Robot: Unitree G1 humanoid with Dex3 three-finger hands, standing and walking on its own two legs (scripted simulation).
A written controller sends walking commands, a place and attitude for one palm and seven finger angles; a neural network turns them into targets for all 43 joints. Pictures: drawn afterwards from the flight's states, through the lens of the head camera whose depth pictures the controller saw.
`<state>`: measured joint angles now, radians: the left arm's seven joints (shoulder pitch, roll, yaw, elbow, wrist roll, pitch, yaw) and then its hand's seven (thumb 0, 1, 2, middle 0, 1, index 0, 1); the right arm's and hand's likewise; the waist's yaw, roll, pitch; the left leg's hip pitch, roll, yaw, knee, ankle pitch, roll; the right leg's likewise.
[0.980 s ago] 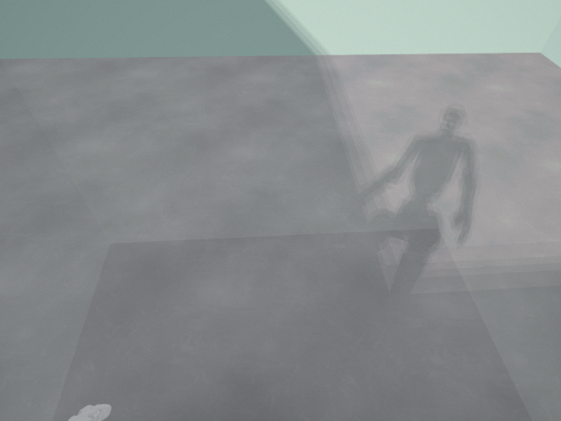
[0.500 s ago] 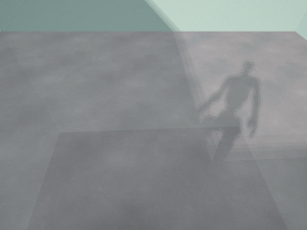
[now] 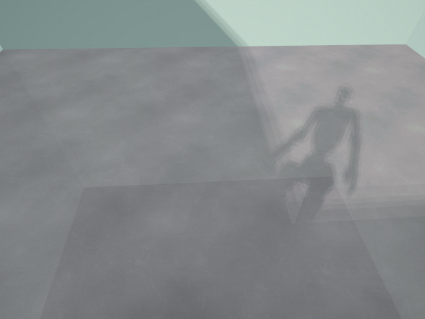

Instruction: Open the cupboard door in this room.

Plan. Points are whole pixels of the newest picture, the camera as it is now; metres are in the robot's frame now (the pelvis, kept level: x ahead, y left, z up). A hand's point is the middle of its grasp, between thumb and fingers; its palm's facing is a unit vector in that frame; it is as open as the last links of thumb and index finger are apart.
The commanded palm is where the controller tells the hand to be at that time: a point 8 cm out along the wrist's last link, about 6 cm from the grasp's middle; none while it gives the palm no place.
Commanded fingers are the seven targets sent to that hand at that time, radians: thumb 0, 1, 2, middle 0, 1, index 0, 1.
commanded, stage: turn or walk to find it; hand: left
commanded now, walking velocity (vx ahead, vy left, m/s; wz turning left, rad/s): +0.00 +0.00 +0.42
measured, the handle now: out of the picture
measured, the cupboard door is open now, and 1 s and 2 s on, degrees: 0 0 0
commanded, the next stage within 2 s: none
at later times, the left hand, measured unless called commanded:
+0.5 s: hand out of the picture +0.02 +0.21 -0.17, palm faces +0.17 -0.95 -0.25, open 7.4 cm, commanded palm none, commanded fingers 0.00 0.90 0.90 -0.20 -0.30 -0.20 -0.30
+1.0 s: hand out of the picture -0.12 +0.20 -0.20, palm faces +0.44 -0.86 -0.25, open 7.4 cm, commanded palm none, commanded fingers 0.00 0.90 0.90 -0.20 -0.30 -0.20 -0.30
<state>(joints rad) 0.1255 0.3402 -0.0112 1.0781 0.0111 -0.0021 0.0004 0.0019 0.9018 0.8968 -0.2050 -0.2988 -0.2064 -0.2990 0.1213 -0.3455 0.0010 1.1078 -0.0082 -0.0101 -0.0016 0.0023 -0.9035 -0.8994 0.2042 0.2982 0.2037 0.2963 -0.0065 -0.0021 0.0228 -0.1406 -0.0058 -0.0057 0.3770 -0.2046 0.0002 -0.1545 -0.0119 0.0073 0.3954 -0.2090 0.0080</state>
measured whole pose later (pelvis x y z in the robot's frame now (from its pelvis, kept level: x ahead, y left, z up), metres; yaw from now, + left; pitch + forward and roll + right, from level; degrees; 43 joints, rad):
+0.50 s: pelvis -0.03 +0.00 -0.01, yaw +10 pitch +1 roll -1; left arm 0.17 0.22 0.03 0.94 0.00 0.05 0.03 0.00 0.90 0.90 -0.20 -0.30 -0.20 -0.30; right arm 0.26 -0.18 -0.03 0.98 -0.02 0.04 -0.01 0.00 -0.90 -0.90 0.21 0.30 0.20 0.30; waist -0.03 0.01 0.06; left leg -0.33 -0.06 -0.14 0.49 -0.18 0.02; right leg -0.37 -0.01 -0.01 0.86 -0.50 0.04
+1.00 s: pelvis -0.06 -0.01 -0.02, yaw +25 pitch +0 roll +1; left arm 0.26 0.25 0.05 0.94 0.02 0.05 0.03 0.00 0.90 0.90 -0.20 -0.30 -0.21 -0.30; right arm 0.15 -0.24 -0.06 0.94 -0.01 0.03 0.01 0.00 -0.91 -0.90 0.20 0.30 0.20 0.30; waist 0.02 -0.07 0.07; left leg -0.29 0.00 0.05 0.61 -0.32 0.02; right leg -0.35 -0.13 -0.10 0.84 -0.50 0.05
